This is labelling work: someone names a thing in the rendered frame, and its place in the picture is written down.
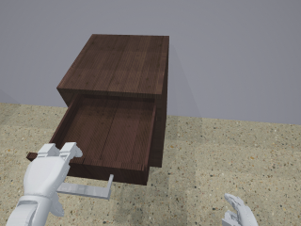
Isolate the handle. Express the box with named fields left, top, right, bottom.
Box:
left=56, top=174, right=114, bottom=200

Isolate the right robot hand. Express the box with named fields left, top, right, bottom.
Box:
left=222, top=193, right=259, bottom=226

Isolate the cabinet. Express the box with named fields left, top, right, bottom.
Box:
left=56, top=34, right=169, bottom=168

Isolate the robot left forearm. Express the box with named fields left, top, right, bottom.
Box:
left=6, top=194, right=53, bottom=226

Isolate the drawer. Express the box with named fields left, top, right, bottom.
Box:
left=26, top=93, right=157, bottom=186

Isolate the left robot hand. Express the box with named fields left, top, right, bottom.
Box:
left=24, top=142, right=83, bottom=217

